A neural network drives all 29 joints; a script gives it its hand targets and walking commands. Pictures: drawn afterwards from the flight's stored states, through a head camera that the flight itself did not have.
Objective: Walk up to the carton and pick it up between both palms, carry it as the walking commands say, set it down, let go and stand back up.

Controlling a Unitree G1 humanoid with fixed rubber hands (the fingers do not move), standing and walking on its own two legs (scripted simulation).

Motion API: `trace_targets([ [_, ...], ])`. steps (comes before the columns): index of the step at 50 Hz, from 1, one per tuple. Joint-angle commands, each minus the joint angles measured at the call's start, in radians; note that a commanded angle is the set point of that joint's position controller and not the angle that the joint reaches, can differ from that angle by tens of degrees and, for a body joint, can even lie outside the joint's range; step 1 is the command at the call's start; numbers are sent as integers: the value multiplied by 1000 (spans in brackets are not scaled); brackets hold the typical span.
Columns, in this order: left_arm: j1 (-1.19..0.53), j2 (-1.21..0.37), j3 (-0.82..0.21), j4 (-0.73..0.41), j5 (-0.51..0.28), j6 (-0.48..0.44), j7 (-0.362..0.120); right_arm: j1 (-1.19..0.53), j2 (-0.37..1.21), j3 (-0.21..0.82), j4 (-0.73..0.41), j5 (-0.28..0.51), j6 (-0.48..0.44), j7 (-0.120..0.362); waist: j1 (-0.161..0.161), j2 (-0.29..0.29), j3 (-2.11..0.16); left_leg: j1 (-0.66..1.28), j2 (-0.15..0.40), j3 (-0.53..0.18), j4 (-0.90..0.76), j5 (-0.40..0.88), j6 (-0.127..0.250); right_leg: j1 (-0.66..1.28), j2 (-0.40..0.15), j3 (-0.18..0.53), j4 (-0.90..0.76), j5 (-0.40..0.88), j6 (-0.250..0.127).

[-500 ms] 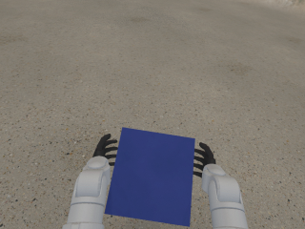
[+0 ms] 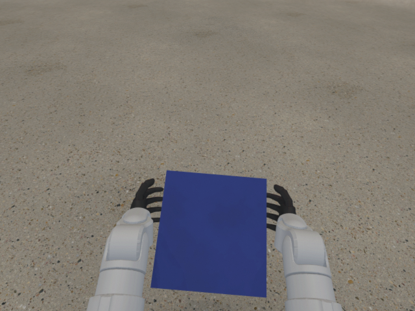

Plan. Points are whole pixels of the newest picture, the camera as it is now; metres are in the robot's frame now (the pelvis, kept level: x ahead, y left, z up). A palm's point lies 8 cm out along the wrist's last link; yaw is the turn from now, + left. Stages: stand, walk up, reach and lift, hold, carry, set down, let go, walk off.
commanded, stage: carry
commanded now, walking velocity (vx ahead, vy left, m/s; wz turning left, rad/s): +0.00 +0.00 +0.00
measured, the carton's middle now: (210, 231) +0.32 +0.01 -0.04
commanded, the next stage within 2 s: none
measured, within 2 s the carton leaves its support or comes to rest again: neither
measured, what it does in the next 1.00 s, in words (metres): walks backwards: left foot, then right foot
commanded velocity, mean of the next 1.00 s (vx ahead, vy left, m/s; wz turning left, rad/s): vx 0.00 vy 0.00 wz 0.00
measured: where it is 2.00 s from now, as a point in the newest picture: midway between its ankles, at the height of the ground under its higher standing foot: outside the picture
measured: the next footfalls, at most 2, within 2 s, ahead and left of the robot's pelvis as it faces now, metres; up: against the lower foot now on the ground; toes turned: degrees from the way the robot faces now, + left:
left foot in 0.22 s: +0.03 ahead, +0.05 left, +0.00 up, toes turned -8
right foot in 0.54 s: -0.05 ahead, -0.14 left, +0.00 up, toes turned -2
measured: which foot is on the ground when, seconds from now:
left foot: down 0.00-0.06, up 0.08-0.20, down 0.22-1.00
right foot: down 0.00-0.24, up 0.26-0.52, down 0.54-1.00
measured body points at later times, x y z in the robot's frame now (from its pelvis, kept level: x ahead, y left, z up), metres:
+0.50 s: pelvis -0.08 +0.01 +0.01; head -0.09 +0.01 +0.46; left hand +0.22 +0.17 +0.07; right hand +0.24 -0.12 +0.07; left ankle +0.00 +0.06 -0.72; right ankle -0.09 -0.13 -0.71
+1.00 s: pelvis -0.12 -0.01 +0.01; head -0.15 -0.02 +0.46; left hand +0.18 +0.14 +0.06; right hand +0.19 -0.15 +0.05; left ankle +0.00 +0.06 -0.72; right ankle -0.09 -0.13 -0.72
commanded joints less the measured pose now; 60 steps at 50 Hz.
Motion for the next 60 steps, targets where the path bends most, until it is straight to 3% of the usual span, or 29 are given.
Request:
trace_targets([
  [1,-709,-927,-517,-129,-248,-48,-262,-761,893,611,-155,158,-77,271,5,251,-283,-61,165,-107,-537,-545,-306,202,119,-214,21,-150,-94],
  [2,-624,-914,-488,-56,-218,-45,-266,-680,899,603,-108,112,-79,271,22,175,-318,22,108,-61,-374,-428,-327,236,107,-213,-181,-194,-133],
  [3,-641,-884,-456,-15,-191,-56,-274,-691,888,588,-58,81,-81,273,35,-38,-342,167,0,11,-10,-408,-317,168,79,-120,-461,-161,-186],
  [4,-633,-908,-466,-26,-210,-67,-281,-652,897,610,-72,100,-86,270,-5,-463,-388,290,-16,-26,481,-364,-186,-8,-132,262,-542,-135,-216],
  [5,-627,-932,-501,-91,-256,-74,-283,-618,913,644,-108,140,-86,269,-45,-506,-353,268,48,-66,656,-313,-144,-148,-290,376,-547,-43,-226],
  [6,-667,-979,-577,-355,-374,-69,-252,-671,932,703,-391,267,-91,239,-50,-402,-315,249,48,-111,686,-332,-108,-285,-328,382,-521,-45,-245],
  [7,-594,-986,-559,-161,-292,-51,-266,-610,902,664,-233,192,-85,259,-65,-339,-271,301,97,-156,586,-335,-60,-410,-301,301,-468,-20,-192],
  [8,-702,-921,-490,-60,-216,-48,-272,-707,842,607,-97,136,-82,273,-70,-268,-251,280,133,-106,330,-304,-45,-357,-240,226,-418,-62,-133],
  [9,-688,-917,-473,-64,-190,-50,-263,-697,837,588,-71,134,-83,276,-65,-184,-232,252,161,-112,103,-311,-42,-284,-191,156,-269,71,-119],
  [11,-647,-937,-473,-59,-189,-49,-252,-745,880,629,-126,180,-87,279,-36,-98,-178,246,102,-96,-144,-399,-59,-207,-74,105,-112,196,-115],
  [12,-639,-935,-488,-72,-196,-50,-251,-718,885,629,-111,185,-83,283,-19,67,-255,306,231,-265,-205,-147,-46,-206,-47,118,-52,129,-89],
  [13,-572,-951,-511,-62,-200,-42,-254,-632,890,640,-112,174,-70,283,-14,162,-314,385,352,-379,-191,132,-2,-238,-18,95,-17,35,-59],
  [14,-610,-948,-511,-76,-194,-50,-255,-657,872,633,-110,154,-74,285,-28,173,-375,349,376,-376,-192,188,23,-175,-2,54,-3,-7,-41],
  [15,-590,-968,-521,-50,-185,-55,-258,-621,884,634,-88,144,-79,289,-26,153,-365,304,352,-367,-204,145,26,-154,-13,67,50,-3,-41],
  [16,-609,-985,-543,-85,-199,-65,-261,-603,916,645,-98,155,-86,296,-28,102,-358,318,318,-326,-201,116,-10,-164,-7,64,71,14,-46],
  [19,-733,-981,-592,-433,-338,-63,-220,-668,920,642,-402,263,-85,246,-37,88,-361,326,277,-250,-220,-2,-22,-141,4,43,27,17,-63],
  [20,-738,-938,-566,-469,-349,-47,-199,-659,876,599,-430,254,-70,220,-41,91,-375,334,256,-233,-231,-29,-33,-121,24,21,-10,0,-67],
  [24,-527,-813,-464,-245,-246,2,-179,-404,743,469,-203,91,-26,189,-47,47,-458,403,251,-199,-194,-27,7,-31,21,32,-244,0,-71],
  [25,-459,-806,-452,-83,-179,0,-201,-329,744,453,-28,19,-27,212,-45,21,-486,410,244,-162,-161,55,9,32,1,40,-290,111,-70],
  [27,-490,-850,-502,-104,-193,-30,-229,-377,811,508,-48,45,-58,240,-51,-18,-514,432,217,-109,-94,248,-24,82,-27,51,-264,277,-64],
  [29,-523,-904,-526,-100,-208,-53,-251,-467,873,574,-97,83,-85,257,-53,-109,-470,360,198,-90,-69,193,-21,80,-68,92,-212,371,-72],
  [32,-609,-946,-557,-134,-241,-71,-275,-619,914,638,-153,148,-108,279,-39,-47,-367,230,210,-128,-174,-282,-21,1,-54,91,-218,136,-84],
  [35,-635,-954,-550,-148,-245,-74,-273,-656,942,663,-160,170,-103,277,-34,-56,-325,202,193,-129,-179,-388,-36,-28,-46,101,-275,60,-93],
  [42,-604,-934,-535,-101,-243,-67,-274,-604,937,651,-104,158,-92,276,-40,-97,-330,228,177,-115,-135,-356,-27,-68,-70,125,-287,100,-101],
  [43,-586,-941,-533,-85,-235,-65,-275,-607,929,647,-112,158,-95,279,-38,-62,-334,227,188,-129,-153,-362,-25,-67,-64,117,-267,110,-102],
  [47,-612,-945,-534,-96,-244,-71,-280,-625,945,655,-111,164,-95,286,-36,-74,-317,199,198,-144,-171,-389,-23,-63,-39,115,-270,112,-108],
  [54,-610,-948,-530,-107,-241,-71,-278,-618,939,641,-110,168,-95,291,-35,-19,-320,208,215,-159,-212,-404,-33,-49,-22,98,-257,93,-107],
  [57,-565,-958,-529,-112,-246,-66,-275,-601,938,648,-149,171,-94,283,-36,-72,-341,226,205,-136,-189,-355,-34,-37,-21,97,-279,127,-104],
  [60,-599,-961,-541,-135,-246,-72,-276,-623,949,646,-143,175,-99,290,-35,-37,-326,217,213,-150,-214,-375,-40,-42,-15,93,-271,88,-106],
])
